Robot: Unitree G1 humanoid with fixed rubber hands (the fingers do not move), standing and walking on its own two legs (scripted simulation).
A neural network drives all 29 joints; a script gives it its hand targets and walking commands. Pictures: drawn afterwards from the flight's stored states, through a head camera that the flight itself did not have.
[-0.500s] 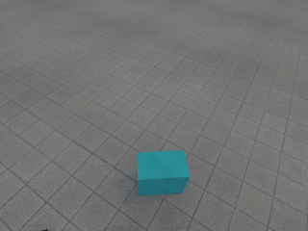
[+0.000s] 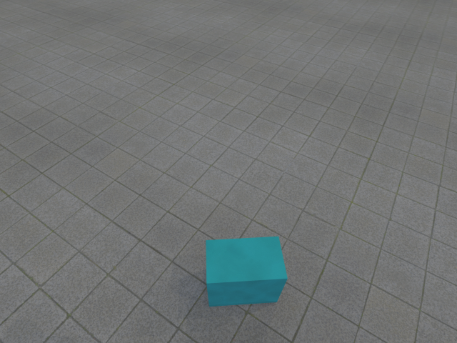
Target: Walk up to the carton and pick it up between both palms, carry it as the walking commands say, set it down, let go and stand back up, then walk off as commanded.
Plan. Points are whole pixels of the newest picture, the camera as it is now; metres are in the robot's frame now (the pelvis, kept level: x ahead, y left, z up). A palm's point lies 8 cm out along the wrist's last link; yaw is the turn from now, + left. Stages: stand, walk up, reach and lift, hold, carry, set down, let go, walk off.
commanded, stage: walk up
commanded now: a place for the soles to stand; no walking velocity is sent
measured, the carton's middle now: (242, 272) +0.52 -0.05 -0.63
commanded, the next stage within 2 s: none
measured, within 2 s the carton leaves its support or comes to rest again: neither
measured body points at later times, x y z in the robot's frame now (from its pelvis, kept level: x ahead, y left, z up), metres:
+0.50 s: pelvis +0.01 -0.01 +0.00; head +0.02 +0.00 +0.45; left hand +0.13 +0.33 -0.10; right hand +0.09 -0.35 -0.09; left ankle +0.00 +0.13 -0.72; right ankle +0.04 -0.15 -0.72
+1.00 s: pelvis +0.02 -0.07 +0.00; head +0.05 -0.07 +0.45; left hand +0.15 +0.25 -0.11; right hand +0.08 -0.43 -0.09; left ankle +0.04 +0.07 -0.72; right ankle +0.05 -0.21 -0.72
